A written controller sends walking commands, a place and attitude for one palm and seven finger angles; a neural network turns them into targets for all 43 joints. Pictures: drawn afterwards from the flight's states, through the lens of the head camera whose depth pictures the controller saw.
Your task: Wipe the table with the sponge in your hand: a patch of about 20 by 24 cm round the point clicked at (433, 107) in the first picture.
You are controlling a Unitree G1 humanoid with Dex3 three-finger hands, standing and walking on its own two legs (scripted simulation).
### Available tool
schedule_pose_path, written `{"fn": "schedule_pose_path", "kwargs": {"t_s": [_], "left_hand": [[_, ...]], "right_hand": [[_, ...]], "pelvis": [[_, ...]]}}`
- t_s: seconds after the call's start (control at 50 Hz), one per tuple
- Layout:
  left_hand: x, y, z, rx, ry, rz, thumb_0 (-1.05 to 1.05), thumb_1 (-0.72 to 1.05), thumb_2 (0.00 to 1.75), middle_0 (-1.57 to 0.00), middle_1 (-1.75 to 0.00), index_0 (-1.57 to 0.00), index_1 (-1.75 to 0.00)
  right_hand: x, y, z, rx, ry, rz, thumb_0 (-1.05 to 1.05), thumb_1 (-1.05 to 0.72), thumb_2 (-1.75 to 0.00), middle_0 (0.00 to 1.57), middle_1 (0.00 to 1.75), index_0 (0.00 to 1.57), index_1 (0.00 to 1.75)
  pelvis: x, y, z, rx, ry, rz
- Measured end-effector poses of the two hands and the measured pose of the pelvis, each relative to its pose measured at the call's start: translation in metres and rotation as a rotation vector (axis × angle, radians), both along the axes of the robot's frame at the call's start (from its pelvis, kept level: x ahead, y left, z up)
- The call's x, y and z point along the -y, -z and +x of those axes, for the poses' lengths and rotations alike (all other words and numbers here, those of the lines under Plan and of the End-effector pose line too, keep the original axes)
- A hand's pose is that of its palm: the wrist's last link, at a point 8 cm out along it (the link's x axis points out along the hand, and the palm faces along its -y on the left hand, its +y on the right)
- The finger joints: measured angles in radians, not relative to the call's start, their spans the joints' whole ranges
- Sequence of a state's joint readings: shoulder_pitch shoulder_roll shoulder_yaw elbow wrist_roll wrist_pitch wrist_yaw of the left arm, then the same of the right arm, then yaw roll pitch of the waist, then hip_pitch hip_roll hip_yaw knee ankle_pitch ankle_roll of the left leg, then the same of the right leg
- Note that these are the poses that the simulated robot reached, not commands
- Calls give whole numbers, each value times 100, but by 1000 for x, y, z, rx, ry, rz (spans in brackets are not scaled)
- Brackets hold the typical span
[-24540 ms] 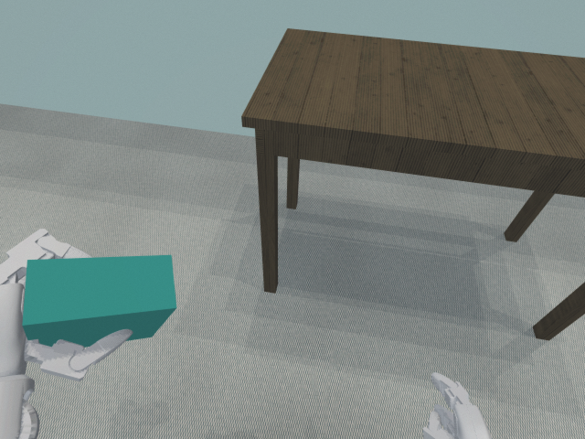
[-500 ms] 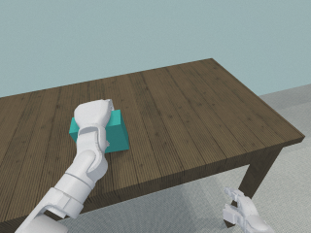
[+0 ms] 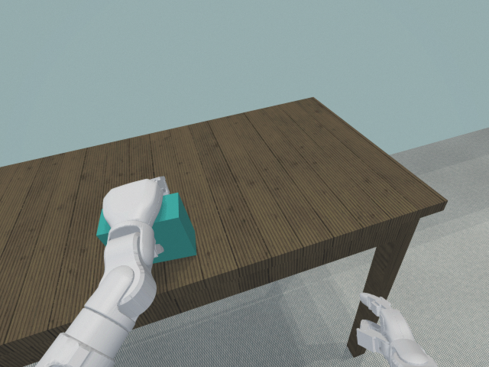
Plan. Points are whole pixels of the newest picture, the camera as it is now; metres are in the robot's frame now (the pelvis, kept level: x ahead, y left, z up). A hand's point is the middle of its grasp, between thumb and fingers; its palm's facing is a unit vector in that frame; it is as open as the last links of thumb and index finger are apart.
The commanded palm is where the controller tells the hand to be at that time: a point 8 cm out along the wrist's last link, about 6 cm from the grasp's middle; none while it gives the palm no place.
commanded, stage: wipe back along the third lane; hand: left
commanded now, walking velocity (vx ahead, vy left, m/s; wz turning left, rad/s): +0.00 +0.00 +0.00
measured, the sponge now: (155, 239) +0.31 +0.21 +0.08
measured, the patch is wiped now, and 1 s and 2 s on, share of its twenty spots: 1.00 1.00 1.00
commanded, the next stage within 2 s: slide back across to the middle lane in 0.20 s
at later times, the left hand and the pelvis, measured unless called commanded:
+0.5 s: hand (144, 233) +0.28 +0.20 +0.13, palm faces +0.17 -0.18 -0.97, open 9.8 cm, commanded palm +0.24 +0.20 +0.17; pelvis +0.00 +0.00 +0.00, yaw +0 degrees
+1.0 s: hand (104, 247) +0.25 +0.24 +0.14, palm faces +0.16 -0.16 -0.97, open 9.7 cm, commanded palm +0.21 +0.25 +0.19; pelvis -0.01 +0.00 +0.00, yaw +0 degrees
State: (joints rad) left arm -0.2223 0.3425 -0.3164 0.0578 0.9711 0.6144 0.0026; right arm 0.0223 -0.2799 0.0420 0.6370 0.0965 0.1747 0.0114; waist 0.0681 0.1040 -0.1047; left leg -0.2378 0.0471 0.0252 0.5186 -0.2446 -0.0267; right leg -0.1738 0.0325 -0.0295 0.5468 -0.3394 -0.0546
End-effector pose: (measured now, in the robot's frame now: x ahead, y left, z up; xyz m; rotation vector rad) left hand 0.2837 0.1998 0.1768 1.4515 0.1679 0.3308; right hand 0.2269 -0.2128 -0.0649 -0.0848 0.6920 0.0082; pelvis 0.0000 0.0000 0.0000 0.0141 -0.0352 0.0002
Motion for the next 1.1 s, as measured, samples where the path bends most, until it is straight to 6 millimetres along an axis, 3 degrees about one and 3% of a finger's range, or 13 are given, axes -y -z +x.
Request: {"fn": "schedule_pose_path", "kwargs": {"t_s": [0.2,0.46,0.74,1.1], "left_hand": [[2,1,-15,18,18,-19,2,-46,108,-67,-144,-72,-141],[1,0,-29,52,47,-67,2,-46,108,-66,-145,-73,-140],[-18,-10,-45,77,25,-142,0,-48,108,-69,-142,-76,-136],[-54,-8,-69,-10,-85,-48,-1,-49,108,-71,-140,-78,-134]], "right_hand": [[1,-3,0,25,3,2,1,-90,-90,20,30,19,30],[-16,-4,13,26,-38,23,1,-90,-90,20,30,19,30],[-18,-13,18,46,-45,-8,1,-90,-90,20,30,20,30],[-6,-3,-2,47,-33,-52,1,-90,-90,20,30,20,30]], "pelvis": [[0,0,-2,10,5,-1],[-4,-1,3,11,5,-1],[-3,-1,3,20,14,-2],[4,-1,-12,38,-2,-4]]}}
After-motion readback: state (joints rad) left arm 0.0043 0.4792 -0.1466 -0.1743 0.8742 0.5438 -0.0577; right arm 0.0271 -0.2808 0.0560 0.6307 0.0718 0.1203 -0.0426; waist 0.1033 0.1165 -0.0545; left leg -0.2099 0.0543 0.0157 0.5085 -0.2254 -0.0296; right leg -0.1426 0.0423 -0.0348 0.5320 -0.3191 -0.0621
